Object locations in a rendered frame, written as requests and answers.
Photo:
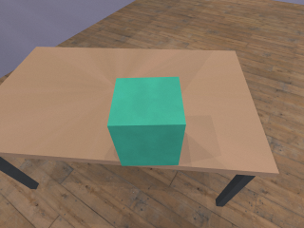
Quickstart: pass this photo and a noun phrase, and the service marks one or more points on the table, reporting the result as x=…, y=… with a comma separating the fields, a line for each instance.
x=55, y=106

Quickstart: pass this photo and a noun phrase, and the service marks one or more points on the carton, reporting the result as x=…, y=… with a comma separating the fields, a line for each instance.
x=146, y=120

